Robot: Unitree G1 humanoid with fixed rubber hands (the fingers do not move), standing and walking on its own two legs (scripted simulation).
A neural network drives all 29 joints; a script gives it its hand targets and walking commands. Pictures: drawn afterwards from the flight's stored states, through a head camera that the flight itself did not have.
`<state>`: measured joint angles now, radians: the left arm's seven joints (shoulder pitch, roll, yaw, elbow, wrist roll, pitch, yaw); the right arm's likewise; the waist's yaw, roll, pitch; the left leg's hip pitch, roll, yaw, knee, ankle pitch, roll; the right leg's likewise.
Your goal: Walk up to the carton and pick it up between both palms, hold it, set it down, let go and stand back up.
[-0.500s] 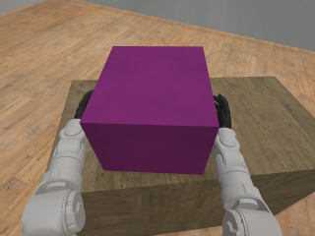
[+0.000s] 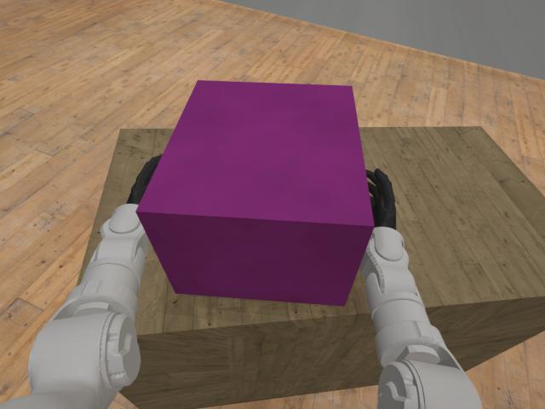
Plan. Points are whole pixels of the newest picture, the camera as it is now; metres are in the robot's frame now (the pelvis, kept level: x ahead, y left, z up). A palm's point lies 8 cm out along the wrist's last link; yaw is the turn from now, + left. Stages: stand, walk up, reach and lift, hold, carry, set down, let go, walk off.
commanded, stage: set down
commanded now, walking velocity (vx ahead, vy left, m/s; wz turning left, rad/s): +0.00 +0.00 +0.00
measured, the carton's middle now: (266, 186) +0.46 -0.02 +0.07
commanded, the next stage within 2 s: none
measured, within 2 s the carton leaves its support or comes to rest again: rests again in 1.80 s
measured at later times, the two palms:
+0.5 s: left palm (142, 205) +0.44 +0.18 +0.05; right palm (365, 224) +0.38 -0.18 +0.06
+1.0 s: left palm (137, 209) +0.45 +0.19 +0.03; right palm (351, 236) +0.38 -0.17 +0.03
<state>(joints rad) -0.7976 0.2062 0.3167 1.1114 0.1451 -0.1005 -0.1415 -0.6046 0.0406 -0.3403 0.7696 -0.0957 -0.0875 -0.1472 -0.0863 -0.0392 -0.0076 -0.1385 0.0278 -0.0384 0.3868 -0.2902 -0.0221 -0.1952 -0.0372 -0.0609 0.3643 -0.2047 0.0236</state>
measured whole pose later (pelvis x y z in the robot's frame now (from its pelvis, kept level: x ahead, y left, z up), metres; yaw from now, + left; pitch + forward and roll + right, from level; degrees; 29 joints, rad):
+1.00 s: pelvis +0.00 +0.01 -0.01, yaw +0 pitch +15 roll -2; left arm -0.97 0.29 0.19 1.48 0.07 -0.36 -0.11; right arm -0.69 0.07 -0.48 1.05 -0.15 -0.36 -0.15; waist -0.09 -0.04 -0.12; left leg -0.44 0.03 -0.04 0.49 -0.31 -0.02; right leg -0.45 -0.04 -0.06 0.36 -0.18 0.03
